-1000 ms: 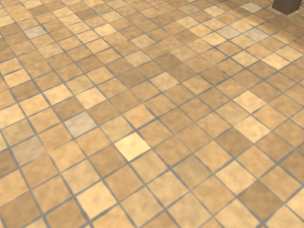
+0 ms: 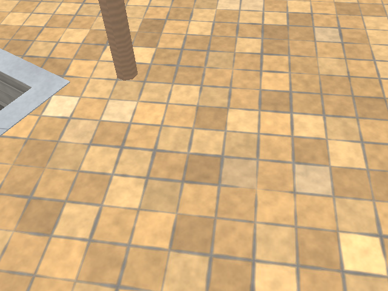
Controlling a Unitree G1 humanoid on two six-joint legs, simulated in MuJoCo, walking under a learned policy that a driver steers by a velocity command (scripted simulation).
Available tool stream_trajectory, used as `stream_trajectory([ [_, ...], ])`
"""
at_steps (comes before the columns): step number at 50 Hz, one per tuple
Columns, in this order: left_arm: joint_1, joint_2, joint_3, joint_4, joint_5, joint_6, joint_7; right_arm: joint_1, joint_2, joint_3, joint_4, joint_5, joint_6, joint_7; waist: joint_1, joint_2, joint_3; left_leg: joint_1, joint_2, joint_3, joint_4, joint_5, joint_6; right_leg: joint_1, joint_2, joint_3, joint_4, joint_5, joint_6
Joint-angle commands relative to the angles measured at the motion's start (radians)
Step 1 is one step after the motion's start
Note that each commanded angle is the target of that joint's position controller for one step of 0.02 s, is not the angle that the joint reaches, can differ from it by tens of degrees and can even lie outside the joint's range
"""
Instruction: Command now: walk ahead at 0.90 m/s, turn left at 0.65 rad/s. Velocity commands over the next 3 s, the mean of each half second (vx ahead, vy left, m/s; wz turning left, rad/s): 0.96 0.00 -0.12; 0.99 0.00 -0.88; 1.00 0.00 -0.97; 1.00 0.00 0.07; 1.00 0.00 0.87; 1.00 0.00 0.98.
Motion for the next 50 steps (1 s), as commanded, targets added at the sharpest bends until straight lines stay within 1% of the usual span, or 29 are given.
stream_trajectory([
  [1, 0.115, 0.118, 0.035, 0.002, -0.002, -0.034, -0.018, -0.053, -0.026, 0.007, -0.078, -0.009, -0.013, 0.025, 0.03, -0.133, 0.04, -0.308, 0.065, -0.044, 0.101, 0.113, -0.006, 0.197, -0.242, 0.273, -0.273, -0.185, -0.073],
  [4, 0.178, 0.109, 0.034, 0.048, -0.007, -0.05, -0.03, -0.139, -0.039, 0.009, -0.088, -0.008, -0.013, 0.022, 0.042, -0.122, 0.108, -0.36, 0.053, -0.055, 0.03, 0.173, -0.015, 0.198, -0.234, 0.179, -0.322, -0.084, -0.097],
  [7, 0.228, 0.092, 0.026, 0.092, -0.012, -0.055, -0.032, -0.269, -0.034, 0.023, -0.126, -0.009, -0.022, 0.034, 0.054, -0.128, 0.154, -0.276, 0.063, 0.017, -0.195, 0.222, -0.015, 0.163, -0.216, 0.087, -0.369, 0.081, -0.114],
  [9, 0.258, 0.104, 0.026, 0.122, -0.026, -0.05, -0.031, -0.331, -0.013, 0.041, -0.144, -0.009, -0.031, 0.048, 0.057, -0.136, 0.158, -0.131, 0.106, 0.148, -0.357, 0.24, 0.0, 0.143, -0.217, 0.077, -0.413, 0.249, -0.128],
  [11, 0.277, 0.156, 0.035, 0.148, -0.025, -0.042, -0.027, -0.344, 0.003, 0.054, -0.143, -0.002, -0.039, 0.042, 0.053, -0.147, 0.155, 0.003, 0.086, 0.175, -0.452, 0.176, 0.02, 0.173, -0.237, 0.059, -0.376, 0.495, -0.135],
  [13, 0.29, 0.22, 0.044, 0.175, -0.02, -0.033, -0.02, -0.22, -0.039, 0.038, -0.108, -0.001, -0.045, 0.012, -0.026, -0.18, 0.052, 0.212, 0.007, 0.187, -0.51, 0.026, 0.043, 0.237, -0.255, 0.042, -0.153, 0.994, -0.132],
  [14, 0.277, 0.24, 0.047, 0.184, -0.024, -0.026, -0.016, -0.016, -0.079, 0.02, -0.048, -0.002, -0.052, -0.01, -0.131, -0.181, -0.055, 0.464, -0.021, 0.18, -0.567, 0.04, 0.057, 0.184, -0.239, 0.028, 0.075, 1.067, -0.123],
  [15, 0.244, 0.225, 0.042, 0.169, -0.031, -0.029, -0.016, 0.188, -0.14, -0.006, 0.012, -0.02, -0.06, -0.035, -0.236, -0.164, -0.17, 0.789, 0.083, 0.08, -0.56, 0.034, 0.068, -0.044, -0.193, 0.016, 0.366, 0.819, -0.11],
  [16, 0.311, 0.044, 0.003, 0.111, -0.048, -0.033, -0.032, 0.278, -0.249, -0.033, 0.023, -0.054, -0.069, -0.055, -0.18, 0.115, -0.367, 1.108, 0.427, -0.362, -0.627, -0.439, 0.1, -0.386, -0.058, 0.018, 0.768, 0.011, -0.096],
  [17, 0.278, 0.085, 0.015, 0.092, -0.067, -0.031, -0.033, 0.307, -0.247, -0.033, 0.013, -0.033, -0.065, -0.055, -0.198, 0.145, -0.459, 1.03, 0.536, -0.68, -0.821, -0.615, 0.1, -0.455, -0.014, 0.124, 0.926, -0.181, -0.124],
  [18, 0.173, 0.124, 0.033, 0.075, -0.062, -0.019, -0.03, 0.217, -0.188, -0.02, 0.041, -0.028, -0.063, -0.056, -0.153, 0.075, -0.242, 0.876, 0.472, -0.549, -0.841, -0.531, 0.071, -0.538, -0.061, 0.128, 0.964, -0.063, -0.129],
  [19, 0.152, 0.091, 0.022, 0.074, -0.052, -0.017, -0.039, 0.151, -0.121, -0.005, 0.046, -0.018, -0.068, -0.055, -0.11, 0.041, -0.097, 0.721, 0.439, -0.391, -0.856, -0.343, 0.064, -0.54, -0.103, 0.112, 0.909, 0.012, -0.119],
  [21, 0.187, 0.053, 0.02, 0.107, -0.027, 0.013, -0.056, 0.091, -0.059, 0.012, 0.063, -0.004, -0.075, -0.058, -0.03, 0.073, 0.004, 0.54, 0.358, -0.177, -0.917, -0.146, 0.034, -0.472, -0.14, 0.101, 0.857, 0.038, -0.088],
  [24, 0.119, 0.015, 0.019, 0.087, -0.015, 0.058, -0.073, 0.108, -0.009, 0.023, 0.109, 0.026, -0.103, -0.053, 0.007, 0.074, 0.096, 0.473, 0.333, 0.008, -0.987, 0.032, 0.019, -0.53, -0.164, 0.081, 0.854, 0.081, -0.069],
  [25, 0.075, 0.011, 0.017, 0.072, -0.012, 0.065, -0.078, 0.11, 0.0, 0.024, 0.121, 0.028, -0.11, -0.051, 0.012, 0.065, 0.12, 0.465, 0.318, 0.075, -1.006, 0.096, 0.009, -0.559, -0.165, 0.069, 0.845, 0.128, -0.065],
  [28, -0.047, 0.007, 0.006, 0.019, -0.021, 0.066, -0.09, 0.108, 0.02, 0.031, 0.147, 0.018, -0.126, -0.051, 0.029, 0.066, 0.174, 0.421, 0.25, 0.266, -1.034, 0.325, -0.008, -0.548, -0.139, 0.009, 0.696, 0.288, -0.074],
  [31, -0.144, 0.022, -0.006, -0.021, -0.016, 0.06, -0.109, 0.123, -0.035, 0.022, 0.168, 0.019, -0.129, -0.069, 0.037, 0.003, 0.197, 0.476, 0.251, 0.37, -1.059, 0.549, -0.027, -0.46, -0.107, -0.083, 0.448, 0.368, -0.119],
  [33, -0.172, 0.039, -0.007, -0.028, -0.019, 0.057, -0.113, 0.163, -0.084, 0.016, 0.181, 0.019, -0.123, -0.083, 0.036, -0.002, 0.163, 0.567, 0.26, 0.4, -0.978, 0.969, -0.045, -0.345, -0.027, -0.172, 0.35, 0.368, -0.155],
  [35, -0.035, 0.088, 0.005, 0.006, -0.026, 0.061, -0.101, 0.152, -0.159, -0.003, 0.171, 0.009, -0.096, -0.103, 0.12, 0.062, 0.053, 0.668, 0.293, 0.393, -0.751, 1.351, -0.056, -0.192, 0.048, -0.198, 0.332, 0.259, -0.183],
  [36, 0.132, 0.127, 0.023, 0.049, -0.028, 0.063, -0.091, 0.108, -0.191, -0.014, 0.157, 0.0, -0.075, -0.11, 0.209, 0.083, -0.035, 0.654, 0.315, 0.375, -0.538, 1.437, -0.047, -0.024, 0.075, -0.177, 0.34, 0.19, -0.205],
  [37, 0.344, 0.179, 0.052, 0.113, -0.026, 0.062, -0.075, 0.059, -0.204, -0.02, 0.135, -0.007, -0.057, -0.107, 0.298, 0.063, -0.129, 0.561, 0.319, 0.341, -0.244, 1.342, -0.025, 0.207, 0.089, -0.116, 0.297, 0.108, -0.236],
  [38, 0.396, 0.221, 0.08, 0.144, -0.034, 0.064, -0.048, 0.051, -0.166, -0.016, 0.141, -0.009, -0.05, -0.087, 0.294, -0.05, -0.116, 0.382, 0.196, 0.339, 0.142, 0.697, -0.029, 0.354, 0.067, -0.023, 0.214, 0.035, -0.267],
  [39, 0.285, 0.287, 0.092, 0.138, -0.034, 0.075, -0.036, 0.068, 0.015, 0.034, 0.086, -0.026, -0.07, -0.069, 0.134, -0.309, -0.019, -0.027, 0.025, 0.273, 0.53, -0.216, -0.059, 0.435, -0.076, 0.286, 0.251, 0.218, -0.326],
  [40, 0.239, 0.35, 0.106, 0.087, -0.02, 0.081, -0.036, 0.095, -0.01, 0.044, -0.023, 0.003, -0.096, -0.065, 0.086, -0.311, -0.219, -0.26, 0.005, 0.051, 0.614, -0.212, -0.064, 0.614, -0.22, 0.753, -0.026, -0.049, -0.49],
  [41, 0.223, 0.3, 0.104, 0.065, -0.017, 0.078, -0.029, 0.033, -0.07, 0.043, -0.023, -0.007, -0.121, -0.067, 0.096, -0.121, -0.143, -0.312, 0.068, -0.003, 0.521, -0.13, -0.054, 0.541, -0.264, 0.859, -0.199, -0.231, -0.448],
  [42, 0.194, 0.239, 0.091, 0.078, -0.019, 0.071, -0.023, 0.006, -0.091, 0.041, -0.014, -0.005, -0.128, -0.067, 0.05, 0.006, -0.019, -0.274, 0.11, -0.003, 0.402, -0.057, -0.055, 0.372, -0.242, 0.801, -0.236, -0.231, -0.396],
  [44, 0.145, 0.203, 0.076, 0.075, -0.026, 0.04, -0.016, -0.008, -0.067, 0.052, -0.011, -0.036, -0.097, -0.07, -0.024, 0.085, 0.059, -0.139, 0.165, -0.005, 0.263, -0.055, -0.085, 0.114, -0.163, 0.637, -0.232, -0.056, -0.357],
  [46, 0.133, 0.173, 0.062, 0.078, -0.033, 0.013, -0.017, -0.013, -0.043, 0.06, -0.014, -0.043, -0.052, -0.065, -0.056, 0.081, 0.093, -0.056, 0.201, 0.017, 0.128, -0.068, -0.122, -0.06, -0.091, 0.515, -0.254, 0.018, -0.344],
  [50, 0.179, 0.186, 0.069, 0.082, -0.039, -0.005, -0.023, -0.243, -0.001, 0.084, -0.107, -0.014, -0.044, -0.045, 0.021, 0.017, 0.137, 0.02, 0.176, 0.086, -0.266, 0.235, -0.136, -0.136, 0.011, 0.392, -0.266, 0.25, -0.286],
])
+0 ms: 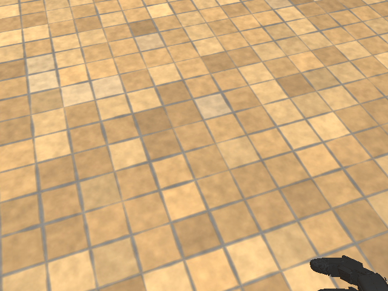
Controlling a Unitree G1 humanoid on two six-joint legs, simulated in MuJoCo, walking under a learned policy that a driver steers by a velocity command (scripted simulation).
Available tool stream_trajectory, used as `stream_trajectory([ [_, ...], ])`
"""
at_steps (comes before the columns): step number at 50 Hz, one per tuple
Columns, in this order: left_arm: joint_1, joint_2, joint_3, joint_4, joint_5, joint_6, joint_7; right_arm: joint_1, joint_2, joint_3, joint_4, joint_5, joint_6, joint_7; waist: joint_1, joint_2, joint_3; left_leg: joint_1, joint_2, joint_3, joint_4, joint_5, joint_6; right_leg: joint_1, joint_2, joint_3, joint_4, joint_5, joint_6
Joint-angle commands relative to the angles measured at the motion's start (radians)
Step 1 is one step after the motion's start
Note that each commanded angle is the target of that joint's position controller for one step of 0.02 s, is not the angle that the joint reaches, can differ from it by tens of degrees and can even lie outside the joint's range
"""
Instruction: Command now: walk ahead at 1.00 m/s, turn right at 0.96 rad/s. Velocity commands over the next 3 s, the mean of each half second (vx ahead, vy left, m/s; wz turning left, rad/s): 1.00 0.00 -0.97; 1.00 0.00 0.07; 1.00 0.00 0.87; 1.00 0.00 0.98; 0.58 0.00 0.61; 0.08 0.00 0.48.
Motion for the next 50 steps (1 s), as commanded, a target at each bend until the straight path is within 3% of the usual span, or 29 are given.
stream_trajectory([
  [1, -0.057, 0.168, 0.046, -0.09, -0.01, -0.034, 0.0, -0.1, -0.083, -0.016, -0.084, 0.022, 0.003, 0.011, -0.016, 0.023, 0.054, 0.165, -0.064, 0.108, -0.258, 0.235, -0.002, -0.222, -0.203, 0.27, -0.213, 0.333, -0.084],
  [4, -0.007, 0.183, 0.054, -0.076, -0.012, -0.032, -0.003, -0.158, -0.102, -0.018, -0.11, 0.036, -0.003, 0.009, 0.036, -0.043, 0.009, 0.196, -0.117, 0.109, -0.405, 0.307, 0.023, -0.066, -0.235, 0.305, -0.159, 0.53, -0.047],
  [6, -0.043, 0.196, 0.058, -0.086, -0.01, -0.03, 0.006, -0.127, -0.13, -0.026, -0.111, 0.038, -0.009, 0.003, 0.008, -0.056, -0.013, 0.311, -0.143, 0.087, -0.514, 0.278, 0.038, -0.024, -0.245, 0.321, -0.099, 0.607, -0.012],
  [7, -0.065, 0.218, 0.063, -0.092, -0.007, -0.032, 0.009, -0.053, -0.166, -0.042, -0.089, 0.041, -0.011, -0.005, -0.028, -0.06, -0.063, 0.425, -0.174, 0.083, -0.528, 0.219, 0.045, -0.002, -0.244, 0.33, -0.016, 0.738, 0.012],
  [8, -0.093, 0.253, 0.069, -0.097, 0.002, -0.033, 0.006, 0.086, -0.221, -0.066, -0.054, 0.048, -0.016, -0.018, -0.104, -0.058, -0.153, 0.577, -0.188, 0.076, -0.51, 0.12, 0.056, 0.009, -0.239, 0.326, 0.149, 0.832, 0.034],
  [9, -0.159, 0.262, 0.069, -0.11, 0.008, -0.04, -0.001, 0.303, -0.264, -0.089, -0.003, 0.05, -0.019, -0.035, -0.234, -0.051, -0.245, 0.804, -0.151, 0.072, -0.499, 0.049, 0.068, -0.081, -0.208, 0.3, 0.384, 0.791, 0.052],
  [10, -0.176, 0.14, 0.037, -0.136, 0.011, -0.053, -0.001, 0.522, -0.33, -0.118, 0.031, 0.022, -0.023, -0.058, -0.301, 0.065, -0.37, 1.043, 0.05, -0.127, -0.497, -0.303, 0.094, -0.242, -0.155, 0.228, 0.72, 0.428, 0.055],
  [11, -0.054, 0.006, -0.004, -0.2, -0.044, -0.049, -0.005, 0.432, -0.387, -0.126, 0.013, -0.012, -0.023, -0.052, -0.147, 0.437, -0.488, 1.191, 0.328, -0.728, -0.745, -0.582, 0.178, -0.523, -0.052, 0.113, 0.972, -0.226, 0.087],
  [12, -0.069, 0.085, -0.011, -0.171, -0.018, -0.028, 0.008, 0.292, -0.312, -0.132, -0.009, -0.005, -0.013, -0.041, -0.127, 0.301, -0.37, 1.057, 0.297, -0.8, -0.809, -0.767, 0.211, -0.644, -0.156, 0.066, 1.041, -0.12, 0.073],
  [13, -0.152, 0.133, 0.001, -0.164, 0.009, -0.014, 0.001, 0.229, -0.217, -0.11, -0.018, 0.007, -0.007, -0.037, -0.134, 0.147, -0.241, 0.926, 0.246, -0.605, -0.789, -0.663, 0.201, -0.654, -0.206, 0.033, 1.011, -0.038, 0.079],
  [14, -0.196, 0.137, 0.004, -0.165, 0.02, -0.003, -0.011, 0.231, -0.171, -0.099, 0.009, 0.01, -0.006, -0.032, -0.128, 0.034, -0.155, 0.808, 0.208, -0.441, -0.784, -0.447, 0.19, -0.633, -0.245, 0.016, 0.966, -0.002, 0.085],
  [16, -0.253, 0.093, -0.006, -0.201, 0.038, 0.02, -0.042, 0.288, -0.158, -0.092, 0.079, 0.017, -0.019, -0.031, -0.106, 0.061, -0.065, 0.687, 0.15, -0.219, -0.811, -0.226, 0.162, -0.624, -0.299, 0.011, 0.922, 0.001, 0.096],
  [18, -0.3, 0.05, -0.023, -0.239, 0.036, 0.042, -0.057, 0.33, -0.126, -0.085, 0.13, 0.039, -0.04, -0.013, -0.088, 0.08, -0.023, 0.652, 0.141, -0.099, -0.847, -0.096, 0.144, -0.67, -0.336, 0.002, 0.917, 0.022, 0.099],
  [23, -0.447, 0.056, -0.039, -0.324, 0.023, 0.053, -0.074, 0.295, -0.146, -0.086, 0.163, 0.036, -0.07, -0.001, -0.045, 0.072, 0.063, 0.567, 0.086, 0.221, -0.928, 0.21, 0.113, -0.678, -0.339, -0.064, 0.74, 0.253, 0.105],
  [27, -0.57, 0.027, -0.063, -0.339, 0.032, 0.034, -0.092, 0.417, -0.187, -0.088, 0.221, 0.03, -0.07, -0.007, -0.085, 0.016, 0.139, 0.626, 0.067, 0.35, -0.968, 0.58, 0.098, -0.545, -0.266, -0.206, 0.416, 0.276, 0.043],
  [29, -0.549, 0.039, -0.061, -0.311, 0.037, 0.024, -0.08, 0.458, -0.235, -0.092, 0.238, 0.031, -0.056, -0.018, -0.066, 0.067, 0.085, 0.735, 0.085, 0.367, -0.887, 1.032, 0.108, -0.423, -0.175, -0.263, 0.346, 0.223, 0.009],
  [31, -0.338, 0.097, -0.036, -0.244, 0.046, 0.014, -0.059, 0.444, -0.31, -0.103, 0.244, 0.032, -0.026, -0.034, 0.063, 0.13, -0.06, 0.774, 0.13, 0.356, -0.56, 1.313, 0.134, -0.164, -0.108, -0.233, 0.302, 0.074, -0.024],
  [32, -0.128, 0.137, -0.012, -0.176, 0.047, 0.011, -0.042, 0.409, -0.32, -0.101, 0.237, 0.037, -0.014, -0.038, 0.166, 0.133, -0.151, 0.685, 0.127, 0.347, -0.297, 1.248, 0.152, 0.085, -0.111, -0.175, 0.204, 0.069, -0.049],
  [33, -0.013, 0.208, 0.02, -0.135, 0.056, 0.016, -0.018, 0.408, -0.269, -0.093, 0.221, 0.037, -0.011, -0.033, 0.186, 0.065, -0.24, 0.466, 0.062, 0.329, 0.079, 0.715, 0.152, 0.346, -0.241, 0.001, 0.2, -0.06, -0.063],
  [34, -0.085, 0.292, 0.036, -0.165, 0.061, 0.016, -0.004, 0.52, -0.111, -0.063, 0.165, 0.074, -0.017, -0.01, 0.017, -0.224, -0.402, 0.089, -0.117, 0.229, 0.502, -0.291, 0.112, 0.625, -0.6, 0.529, 0.114, -0.135, -0.125],
  [35, -0.037, 0.271, 0.045, -0.175, 0.047, 0.017, 0.003, 0.387, -0.207, -0.079, 0.128, 0.088, -0.029, -0.016, 0.11, -0.051, -0.462, -0.008, -0.148, 0.031, 0.578, -0.198, 0.142, 0.578, -0.62, 0.65, -0.039, -0.14, -0.134],
  [36, -0.076, 0.229, 0.039, -0.131, 0.045, 0.002, 0.014, 0.312, -0.186, -0.077, 0.114, 0.094, -0.034, -0.017, 0.065, -0.013, -0.247, -0.069, -0.101, 0.029, 0.516, -0.109, 0.144, 0.409, -0.589, 0.486, -0.081, -0.081, -0.109],
  [37, -0.107, 0.161, 0.024, -0.108, 0.043, -0.015, 0.012, 0.322, -0.157, -0.068, 0.13, 0.086, -0.031, -0.011, 0.007, 0.041, -0.093, -0.029, -0.053, 0.042, 0.406, -0.075, 0.145, 0.202, -0.556, 0.369, -0.125, -0.009, -0.078],
  [38, -0.153, 0.12, 0.012, -0.1, 0.044, -0.034, 0.011, 0.327, -0.136, -0.066, 0.147, 0.071, -0.013, -0.002, -0.042, 0.053, -0.042, 0.034, -0.018, 0.023, 0.329, -0.061, 0.142, 0.074, -0.51, 0.271, -0.157, 0.015, -0.04],
  [40, -0.169, 0.053, -0.008, -0.085, 0.031, -0.059, 0.012, 0.397, -0.105, -0.066, 0.197, 0.049, 0.031, 0.019, -0.097, 0.008, -0.003, 0.13, 0.004, 0.015, 0.261, -0.039, 0.126, -0.066, -0.462, 0.131, -0.234, 0.033, 0.006],
  [42, -0.15, 0.04, -0.011, -0.056, 0.012, -0.082, 0.002, 0.324, -0.09, -0.07, 0.185, 0.049, 0.051, 0.034, -0.1, -0.009, 0.054, 0.059, 0.013, 0.029, 0.198, 0.026, 0.124, -0.074, -0.426, -0.001, -0.284, 0.159, 0.057],
  [46, -0.138, 0.031, -0.02, -0.033, 0.013, -0.103, -0.006, 0.135, -0.063, -0.057, 0.121, 0.063, 0.04, 0.048, -0.083, -0.05, 0.096, 0.038, -0.035, 0.149, -0.046, 0.272, 0.143, -0.068, -0.333, -0.257, -0.313, 0.529, 0.127],
  [48, -0.108, 0.048, -0.023, -0.02, 0.005, -0.106, 0.006, 0.058, -0.063, -0.049, 0.096, 0.062, 0.031, 0.062, -0.067, -0.02, 0.1, 0.086, -0.07, 0.229, -0.207, 0.353, 0.167, -0.02, -0.336, -0.315, -0.329, 0.675, 0.154],
  [50, -0.084, 0.09, -0.021, -0.01, 0.003, -0.106, 0.026, 0.04, -0.075, -0.047, 0.089, 0.056, 0.027, 0.071, -0.078, -0.037, 0.073, 0.164, -0.137, 0.292, -0.321, 0.397, 0.198, 0.083, -0.365, -0.345, -0.276, 1.002, 0.181],
])
Over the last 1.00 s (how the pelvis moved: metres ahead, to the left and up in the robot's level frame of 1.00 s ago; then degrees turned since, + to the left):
0.79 -0.04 -0.01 -31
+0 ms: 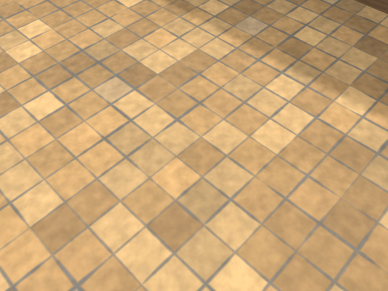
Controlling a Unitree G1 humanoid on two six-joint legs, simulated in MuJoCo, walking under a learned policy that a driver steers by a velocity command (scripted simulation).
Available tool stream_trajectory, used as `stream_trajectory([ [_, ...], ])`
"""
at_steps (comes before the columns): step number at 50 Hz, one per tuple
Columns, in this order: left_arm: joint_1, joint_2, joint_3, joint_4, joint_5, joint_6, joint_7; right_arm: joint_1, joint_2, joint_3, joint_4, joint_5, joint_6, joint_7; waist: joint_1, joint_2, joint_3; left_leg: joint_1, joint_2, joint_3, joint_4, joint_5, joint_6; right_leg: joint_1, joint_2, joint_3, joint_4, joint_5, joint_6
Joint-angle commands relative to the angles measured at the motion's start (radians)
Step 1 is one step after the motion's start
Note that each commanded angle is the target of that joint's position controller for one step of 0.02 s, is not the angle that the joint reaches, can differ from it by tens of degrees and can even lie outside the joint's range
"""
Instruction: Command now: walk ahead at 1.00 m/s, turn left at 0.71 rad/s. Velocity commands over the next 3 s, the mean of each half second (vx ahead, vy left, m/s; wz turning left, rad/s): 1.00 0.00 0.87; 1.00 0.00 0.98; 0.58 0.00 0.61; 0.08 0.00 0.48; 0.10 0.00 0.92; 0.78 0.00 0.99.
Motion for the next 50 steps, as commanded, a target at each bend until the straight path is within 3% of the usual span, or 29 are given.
stream_trajectory([
  [1, -0.068, 0.143, 0.016, -0.07, -0.002, -0.016, 0.031, -0.029, -0.032, 0.006, -0.057, -0.005, -0.014, 0.015, -0.071, -0.095, 0.032, 0.288, -0.113, 0.118, -0.125, 0.066, 0.044, -0.169, -0.248, -0.051, 0.055, 1.292, 0.063],
  [2, -0.082, 0.176, 0.024, -0.078, 0.005, -0.001, 0.047, 0.043, -0.061, -0.003, -0.037, -0.004, -0.009, 0.012, -0.116, -0.129, -0.019, 0.365, -0.152, 0.129, -0.128, 0.003, 0.055, -0.124, -0.268, -0.049, 0.164, 1.455, 0.073],
  [4, -0.176, 0.23, 0.043, -0.114, 0.025, 0.038, 0.063, 0.379, -0.15, -0.043, 0.054, -0.007, 0.001, -0.004, -0.294, -0.158, -0.171, 0.7, -0.202, 0.087, -0.1, -0.153, 0.106, -0.192, -0.307, -0.019, 0.597, 1.583, 0.067],
  [5, -0.247, 0.243, 0.051, -0.13, 0.029, 0.054, 0.056, 0.576, -0.199, -0.075, 0.106, -0.004, 0.003, -0.023, -0.398, -0.103, -0.217, 0.902, -0.168, -0.015, -0.179, -0.228, 0.167, -0.344, -0.265, -0.014, 1.004, 1.31, 0.054],
  [6, -0.303, 0.105, 0.02, -0.148, 0.041, 0.04, 0.027, 0.504, -0.233, -0.098, 0.113, 0.028, 0.016, -0.042, -0.319, 0.176, -0.118, 1.005, -0.094, -0.156, -0.189, -0.195, 0.193, -0.682, -0.039, 0.023, 1.43, 0.093, 0.055],
  [7, -0.17, 0.05, -0.007, -0.269, 0.004, 0.015, 0.018, 0.386, -0.353, -0.117, 0.064, -0.016, 0.025, -0.043, -0.14, 0.307, -0.28, 1.25, 0.127, -0.738, -0.335, -0.295, 0.441, -1.078, 0.006, 0.221, 1.698, -0.15, 0.111],
  [8, -0.224, 0.09, -0.022, -0.285, 0.023, -0.012, 0.017, 0.353, -0.29, -0.115, 0.019, -0.011, 0.023, -0.052, -0.18, 0.065, -0.3, 1.218, 0.19, -0.939, -0.547, -0.539, 0.43, -1.14, -0.053, 0.338, 1.611, -0.062, 0.079],
  [9, -0.262, 0.117, -0.02, -0.282, 0.024, -0.025, 0.01, 0.327, -0.197, -0.093, 0.035, -0.014, 0.02, -0.063, -0.125, -0.098, -0.131, 1.006, 0.169, -0.878, -0.618, -0.608, 0.353, -1.106, -0.113, 0.345, 1.45, 0.025, 0.061],
  [10, -0.284, 0.107, -0.022, -0.29, 0.035, -0.019, 0.008, 0.294, -0.16, -0.082, 0.049, -0.012, 0.01, -0.064, -0.066, -0.15, -0.042, 0.825, 0.127, -0.786, -0.625, -0.536, 0.305, -1.035, -0.155, 0.332, 1.327, 0.038, 0.068],
  [12, -0.269, 0.088, -0.035, -0.284, 0.07, 0.035, 0.005, 0.248, -0.148, -0.069, 0.036, -0.005, -0.023, -0.07, -0.002, -0.162, 0.026, 0.577, 0.032, -0.63, -0.636, -0.411, 0.269, -0.91, -0.198, 0.317, 1.208, 0.02, 0.098],
  [16, -0.444, 0.054, -0.058, -0.372, 0.049, 0.065, -0.014, 0.234, -0.174, -0.078, 0.014, 0.004, -0.058, -0.061, -0.033, -0.077, 0.074, 0.341, -0.091, -0.456, -0.686, -0.244, 0.227, -0.746, -0.222, 0.235, 0.79, 0.219, 0.138],
  [19, -0.531, 0.037, -0.067, -0.403, 0.017, 0.061, -0.019, 0.273, -0.191, -0.094, 0.012, 0.015, -0.056, -0.048, -0.111, -0.008, 0.028, 0.442, -0.115, -0.437, -0.643, -0.055, 0.158, -0.655, -0.164, 0.207, 0.536, 0.453, 0.124],
  [22, -0.538, 0.077, -0.053, -0.414, 0.013, 0.05, -0.01, 0.288, -0.205, -0.105, 0.007, 0.011, -0.051, -0.052, -0.127, 0.029, -0.015, 0.601, -0.08, -0.482, -0.547, 0.08, 0.113, -0.596, -0.128, 0.232, 0.393, 0.445, 0.104],
  [24, -0.377, 0.153, -0.018, -0.369, 0.012, 0.041, 0.008, 0.258, -0.244, -0.114, -0.005, 0.0, -0.052, -0.056, -0.046, 0.023, -0.128, 0.672, -0.081, -0.489, -0.332, 0.299, 0.07, -0.407, -0.079, 0.24, 0.367, 0.292, 0.083],
  [25, -0.187, 0.192, 0.003, -0.325, 0.012, 0.035, 0.021, 0.204, -0.265, -0.117, -0.016, -0.002, -0.057, -0.051, 0.075, 0.003, -0.225, 0.611, -0.115, -0.458, -0.109, 0.306, 0.046, -0.197, -0.098, 0.239, 0.372, 0.231, 0.068],
  [26, 0.048, 0.261, 0.034, -0.287, 0.033, 0.031, 0.043, 0.163, -0.186, -0.094, -0.045, -0.003, -0.07, -0.05, 0.175, -0.067, -0.354, 0.458, -0.158, -0.396, 0.205, 0.094, 0.035, 0.053, -0.266, 0.39, 0.389, -0.05, 0.038],
  [27, 0.054, 0.337, 0.051, -0.286, 0.08, 0.034, 0.044, 0.262, -0.008, -0.048, -0.096, 0.038, -0.073, -0.054, 0.072, -0.367, -0.459, 0.146, -0.26, -0.284, 0.501, -0.652, 0.009, 0.268, -0.576, 0.918, 0.211, -0.379, -0.037],
  [28, -0.053, 0.307, 0.062, -0.293, 0.058, 0.046, 0.038, 0.253, -0.069, -0.034, -0.107, 0.024, -0.057, -0.059, 0.035, -0.383, -0.419, -0.001, -0.18, -0.23, 0.613, -0.556, 0.023, 0.185, -0.587, 1.158, 0.087, -0.575, -0.089],
  [29, -0.145, 0.199, 0.042, -0.307, 0.046, 0.051, 0.034, 0.155, -0.131, -0.046, -0.095, -0.003, -0.04, -0.058, 0.04, -0.215, -0.249, -0.033, -0.115, -0.196, 0.601, -0.446, 0.02, 0.035, -0.523, 0.96, 0.094, -0.513, -0.073],
  [30, -0.166, 0.143, 0.029, -0.29, 0.04, 0.054, 0.028, 0.108, -0.14, -0.05, -0.099, -0.018, -0.031, -0.044, 0.033, -0.106, -0.159, -0.009, -0.077, -0.179, 0.547, -0.391, 0.01, -0.083, -0.471, 0.765, 0.115, -0.293, -0.055],
  [34, -0.073, 0.068, 0.011, -0.173, 0.016, 0.026, 0.011, 0.02, -0.054, -0.025, -0.161, -0.031, 0.017, 0.004, -0.017, -0.134, -0.034, -0.012, 0.003, -0.169, 0.495, -0.357, -0.013, -0.245, -0.386, 0.402, 0.071, 0.132, 0.0],
  [38, -0.11, 0.093, 0.016, -0.147, 0.015, -0.001, -0.001, -0.094, -0.055, -0.006, -0.237, -0.028, 0.029, 0.018, -0.059, -0.123, 0.027, -0.007, 0.011, -0.12, 0.363, -0.177, -0.021, -0.329, -0.354, 0.154, -0.003, 0.39, 0.016],
  [41, -0.067, 0.121, 0.022, -0.113, 0.017, -0.003, 0.003, -0.206, -0.061, 0.004, -0.262, -0.027, 0.028, 0.036, -0.038, -0.069, 0.099, 0.059, -0.018, -0.007, 0.12, -0.096, 0.009, -0.312, -0.309, 0.008, -0.05, 0.533, 0.04],
  [44, 0.006, 0.178, 0.033, -0.094, 0.019, 0.01, 0.018, -0.232, -0.056, 0.009, -0.253, -0.024, 0.02, 0.039, -0.041, -0.09, 0.069, 0.221, -0.12, 0.12, -0.034, -0.133, 0.069, -0.2, -0.305, -0.073, 0.064, 1.15, 0.074],
  [46, 0.001, 0.24, 0.049, -0.101, 0.022, 0.039, 0.037, -0.083, -0.099, -0.009, -0.208, -0.023, 0.015, 0.023, -0.14, -0.142, -0.038, 0.397, -0.184, 0.122, -0.062, -0.229, 0.103, -0.14, -0.349, -0.068, 0.312, 1.468, 0.077],
  [47, -0.042, 0.267, 0.057, -0.118, 0.025, 0.056, 0.042, 0.098, -0.136, -0.03, -0.155, -0.021, 0.012, 0.011, -0.23, -0.158, -0.122, 0.587, -0.207, 0.092, -0.066, -0.277, 0.131, -0.186, -0.375, -0.047, 0.531, 1.518, 0.061],
  [48, -0.091, 0.264, 0.058, -0.146, 0.028, 0.068, 0.036, 0.323, -0.183, -0.061, -0.078, -0.019, 0.004, -0.011, -0.317, -0.129, -0.212, 0.876, -0.213, 0.017, -0.148, -0.295, 0.168, -0.348, -0.37, -0.028, 0.845, 1.353, 0.047],
  [49, -0.121, 0.206, 0.054, -0.16, 0.03, 0.07, 0.019, 0.316, -0.24, -0.103, -0.058, 0.018, 0.017, -0.041, -0.279, 0.064, -0.2, 1.071, -0.133, -0.158, -0.219, -0.364, 0.188, -0.631, -0.179, -0.024, 1.237, 0.381, 0.07],
  [50, -0.048, 0.13, 0.028, -0.29, 0.02, 0.05, 0.008, 0.206, -0.373, -0.12, -0.114, -0.027, 0.038, -0.042, -0.121, 0.228, -0.305, 1.311, 0.134, -0.729, -0.333, -0.329, 0.392, -1.04, -0.07, 0.101, 1.579, -0.126, 0.124],
])
Over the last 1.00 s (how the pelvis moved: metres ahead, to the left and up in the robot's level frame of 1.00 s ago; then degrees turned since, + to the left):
0.84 -0.22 -0.01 -24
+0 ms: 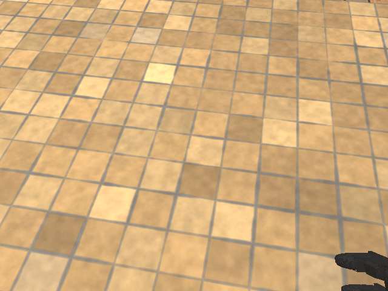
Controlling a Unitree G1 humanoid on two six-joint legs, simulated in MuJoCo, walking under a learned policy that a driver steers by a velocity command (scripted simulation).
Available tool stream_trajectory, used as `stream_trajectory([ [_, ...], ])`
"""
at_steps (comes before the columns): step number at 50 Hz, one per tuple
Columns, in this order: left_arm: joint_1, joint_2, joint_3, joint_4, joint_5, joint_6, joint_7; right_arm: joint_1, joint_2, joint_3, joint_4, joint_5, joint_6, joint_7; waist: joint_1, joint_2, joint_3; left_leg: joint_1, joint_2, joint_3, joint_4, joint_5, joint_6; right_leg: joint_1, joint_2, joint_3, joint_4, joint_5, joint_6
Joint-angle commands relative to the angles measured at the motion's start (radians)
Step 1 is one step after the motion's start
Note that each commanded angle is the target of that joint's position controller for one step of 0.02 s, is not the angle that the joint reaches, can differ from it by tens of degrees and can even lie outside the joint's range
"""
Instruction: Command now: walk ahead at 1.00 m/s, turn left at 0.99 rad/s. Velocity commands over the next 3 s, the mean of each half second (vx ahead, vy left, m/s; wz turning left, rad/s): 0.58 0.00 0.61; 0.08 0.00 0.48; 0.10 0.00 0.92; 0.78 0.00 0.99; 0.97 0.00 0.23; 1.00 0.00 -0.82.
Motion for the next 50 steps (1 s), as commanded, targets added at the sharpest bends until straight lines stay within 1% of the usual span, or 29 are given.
stream_trajectory([
  [1, -0.211, 0.188, 0.029, -0.282, -0.007, -0.06, -0.008, 0.398, -0.32, -0.123, 0.02, -0.013, 0.037, -0.052, -0.203, 0.012, -0.373, 1.051, 0.367, -0.93, -0.402, -0.146, 0.289, -0.98, 0.086, 0.287, 0.743, -0.085, -0.008],
  [2, -0.248, 0.175, 0.019, -0.288, -0.011, -0.075, -0.009, 0.378, -0.272, -0.116, 0.059, -0.004, 0.026, -0.062, -0.155, -0.06, -0.191, 0.868, 0.36, -0.893, -0.483, -0.154, 0.246, -0.988, 0.03, 0.306, 0.612, -0.043, -0.019],
  [3, -0.262, 0.167, 0.014, -0.287, -0.002, -0.073, -0.006, 0.356, -0.224, -0.102, 0.082, 0.001, 0.008, -0.067, -0.091, -0.123, -0.077, 0.682, 0.314, -0.808, -0.498, -0.069, 0.202, -0.92, -0.009, 0.303, 0.476, -0.035, -0.017],
  [5, -0.211, 0.157, 0.009, -0.261, 0.035, -0.03, -0.004, 0.283, -0.18, -0.08, 0.076, 0.001, -0.025, -0.076, 0.002, -0.138, -0.006, 0.421, 0.224, -0.651, -0.5, 0.065, 0.167, -0.768, -0.043, 0.303, 0.351, -0.088, 0.007],
  [6, -0.217, 0.154, 0.009, -0.262, 0.038, -0.009, -0.005, 0.272, -0.16, -0.07, 0.075, 0.008, -0.037, -0.073, 0.021, -0.134, 0.026, 0.324, 0.2, -0.61, -0.503, 0.207, 0.161, -0.725, -0.052, 0.29, 0.284, -0.112, 0.024],
  [8, -0.287, 0.112, -0.004, -0.296, 0.025, -0.001, -0.011, 0.264, -0.166, -0.069, 0.088, 0.009, -0.056, -0.064, 0.027, -0.125, 0.062, 0.186, 0.155, -0.49, -0.5, 0.533, 0.128, -0.638, -0.047, 0.23, 0.088, -0.017, 0.037],
  [11, -0.353, 0.044, -0.029, -0.306, 0.003, -0.013, -0.024, 0.302, -0.145, -0.071, 0.129, 0.023, -0.059, -0.049, -0.027, -0.047, -0.012, 0.147, 0.038, -0.323, -0.418, 0.73, 0.005, -0.417, 0.034, 0.159, -0.217, 0.386, -0.018],
  [14, -0.387, 0.072, -0.021, -0.301, -0.004, -0.018, -0.017, 0.394, -0.136, -0.069, 0.169, 0.032, -0.057, -0.052, -0.09, 0.005, -0.055, 0.315, 0.071, -0.372, -0.358, 0.701, -0.058, -0.371, 0.095, 0.168, -0.38, 0.526, -0.06],
  [15, -0.358, 0.099, -0.01, -0.289, 0.002, -0.022, -0.01, 0.403, -0.143, -0.071, 0.173, 0.025, -0.054, -0.061, -0.081, 0.013, -0.067, 0.38, 0.089, -0.401, -0.3, 0.735, -0.08, -0.348, 0.113, 0.183, -0.414, 0.504, -0.072],
  [16, -0.278, 0.128, 0.003, -0.261, 0.006, -0.029, -0.003, 0.384, -0.164, -0.076, 0.17, 0.018, -0.051, -0.068, -0.037, 0.023, -0.091, 0.428, 0.101, -0.409, -0.2, 0.793, -0.105, -0.29, 0.128, 0.194, -0.441, 0.483, -0.084],
  [17, -0.153, 0.149, 0.014, -0.22, 0.008, -0.043, 0.001, 0.339, -0.176, -0.079, 0.16, 0.019, -0.049, -0.072, 0.044, 0.011, -0.119, 0.438, 0.081, -0.386, -0.023, 0.765, -0.133, -0.194, 0.103, 0.207, -0.511, 0.561, -0.095],
  [18, -0.049, 0.206, 0.027, -0.191, 0.013, -0.06, 0.003, 0.349, -0.133, -0.071, 0.14, 0.028, -0.052, -0.075, 0.079, -0.069, -0.192, 0.363, 0.015, -0.331, 0.244, 0.452, -0.165, -0.036, -0.026, 0.286, -0.481, 0.946, -0.115],
  [19, -0.051, 0.249, 0.036, -0.209, 0.029, -0.058, -0.008, 0.561, -0.019, -0.053, 0.135, 0.073, -0.043, -0.086, -0.027, -0.331, -0.393, 0.109, -0.139, -0.263, 0.669, -0.458, -0.219, 0.255, -0.411, 0.676, -0.359, 1.536, -0.328],
  [20, -0.063, 0.218, 0.04, -0.229, -0.014, -0.04, -0.021, 0.573, -0.098, -0.054, 0.156, 0.029, -0.035, -0.096, -0.007, -0.225, -0.523, 0.06, -0.097, -0.328, 0.746, -0.379, -0.207, 0.258, -0.398, 0.793, -0.401, 1.446, -0.357],
  [21, -0.154, 0.153, 0.027, -0.244, -0.028, -0.032, -0.017, 0.485, -0.114, -0.057, 0.156, 0.019, -0.028, -0.094, -0.015, -0.153, -0.426, 0.044, -0.054, -0.338, 0.714, -0.285, -0.218, 0.131, -0.338, 0.692, -0.462, 1.228, -0.339],
  [22, -0.218, 0.093, 0.01, -0.235, -0.027, -0.025, -0.014, 0.413, -0.103, -0.05, 0.144, 0.008, -0.021, -0.085, -0.03, -0.096, -0.296, 0.018, -0.009, -0.301, 0.644, -0.251, -0.226, 0.008, -0.264, 0.59, -0.503, 1.051, -0.302],
  [24, -0.208, 0.067, -0.003, -0.196, -0.029, -0.02, -0.005, 0.352, -0.072, -0.042, 0.132, -0.008, 0.011, -0.06, -0.032, -0.097, -0.182, 0.074, 0.021, -0.281, 0.529, -0.235, -0.231, -0.177, -0.188, 0.471, -0.578, 0.963, -0.261],
  [26, -0.215, 0.095, 0.004, -0.169, -0.021, -0.023, -0.01, 0.384, -0.034, -0.031, 0.141, -0.007, 0.04, -0.055, -0.071, -0.118, -0.173, 0.165, 0.017, -0.251, 0.456, -0.211, -0.24, -0.292, -0.167, 0.4, -0.619, 0.948, -0.27],
  [28, -0.25, 0.095, 0.001, -0.161, -0.008, -0.024, -0.015, 0.377, -0.02, -0.023, 0.142, -0.005, 0.05, -0.055, -0.095, -0.13, -0.182, 0.209, 0.026, -0.228, 0.344, -0.193, -0.24, -0.346, -0.148, 0.342, -0.637, 0.923, -0.272],
  [31, -0.272, 0.094, 0.0, -0.144, -0.007, -0.009, -0.021, 0.324, -0.004, -0.005, 0.147, -0.005, 0.059, -0.053, -0.088, -0.182, -0.176, 0.292, 0.066, -0.184, 0.13, -0.124, -0.23, -0.403, -0.113, 0.29, -0.67, 0.681, -0.249],
  [34, -0.257, 0.15, 0.029, -0.145, -0.012, 0.034, -0.014, 0.249, -0.051, -0.014, 0.124, -0.003, 0.067, -0.048, -0.049, -0.204, -0.138, 0.269, 0.076, -0.13, 0.072, -0.148, -0.216, -0.402, -0.144, 0.304, -0.686, 0.266, -0.255],
  [38, -0.261, 0.167, 0.047, -0.152, -0.019, 0.084, 0.014, 0.221, -0.039, -0.017, 0.092, -0.006, 0.057, -0.041, -0.046, -0.158, -0.077, 0.343, 0.074, -0.098, -0.128, -0.15, -0.159, -0.46, -0.166, 0.288, -0.642, -0.013, -0.205],
  [39, -0.251, 0.159, 0.049, -0.149, -0.015, 0.09, 0.021, 0.246, -0.048, -0.023, 0.092, -0.009, 0.051, -0.04, -0.056, -0.101, -0.061, 0.376, 0.092, -0.171, -0.228, -0.127, -0.131, -0.492, -0.148, 0.257, -0.568, -0.038, -0.164],
  [40, -0.224, 0.115, 0.044, -0.162, -0.014, 0.098, 0.02, 0.26, -0.113, -0.039, 0.08, -0.018, 0.043, -0.047, -0.045, 0.13, -0.04, 0.362, 0.271, -0.474, -0.454, -0.141, -0.08, -0.556, -0.049, 0.138, -0.316, -0.114, -0.088],
  [41, -0.32, 0.107, 0.039, -0.23, -0.023, 0.101, 0.031, 0.27, -0.232, -0.078, 0.068, -0.009, 0.048, -0.058, -0.079, 0.276, 0.048, 0.271, 0.441, -0.789, -0.547, -0.025, 0.039, -0.72, 0.148, 0.136, -0.139, -0.244, -0.045],
  [42, -0.344, 0.118, 0.041, -0.228, -0.012, 0.106, 0.031, 0.29, -0.201, -0.08, 0.08, -0.012, 0.047, -0.07, -0.07, 0.15, 0.044, 0.265, 0.409, -0.724, -0.516, 0.078, 0.069, -0.701, 0.107, 0.251, 0.021, -0.213, -0.039],
  [44, -0.307, 0.11, 0.043, -0.21, -0.027, 0.103, 0.021, 0.198, -0.142, -0.071, 0.068, 0.001, 0.051, -0.075, -0.008, 0.058, 0.007, 0.272, 0.285, -0.56, -0.458, 0.156, 0.011, -0.665, 0.095, 0.274, 0.044, -0.086, -0.03],
  [46, -0.297, 0.115, 0.046, -0.203, -0.009, 0.097, 0.016, 0.176, -0.119, -0.072, 0.05, 0.01, 0.049, -0.072, -0.01, 0.068, -0.067, 0.34, 0.227, -0.512, -0.406, 0.315, -0.001, -0.641, 0.105, 0.259, 0.069, -0.047, -0.017],
  [50, -0.382, 0.093, 0.033, -0.251, -0.026, 0.098, 0.013, 0.269, -0.141, -0.095, 0.059, 0.012, 0.05, -0.063, -0.064, 0.072, -0.101, 0.447, 0.222, -0.586, -0.373, 0.321, 0.009, -0.653, 0.117, 0.276, -0.068, -0.07, -0.002],
])
Over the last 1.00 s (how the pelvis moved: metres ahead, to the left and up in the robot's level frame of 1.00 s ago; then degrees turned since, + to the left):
0.85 0.26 -0.03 56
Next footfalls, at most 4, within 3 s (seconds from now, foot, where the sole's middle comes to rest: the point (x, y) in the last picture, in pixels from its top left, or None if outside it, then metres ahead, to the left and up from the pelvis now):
0.36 right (241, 262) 0.55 -0.09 -0.73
0.78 left None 0.41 0.07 -0.73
1.18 right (245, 277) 0.50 -0.10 -0.73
1.78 left None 0.32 0.22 -0.73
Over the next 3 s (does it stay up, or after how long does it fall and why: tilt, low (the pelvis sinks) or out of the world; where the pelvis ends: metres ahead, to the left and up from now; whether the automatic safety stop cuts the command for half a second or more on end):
stays up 0.31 1.20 0.02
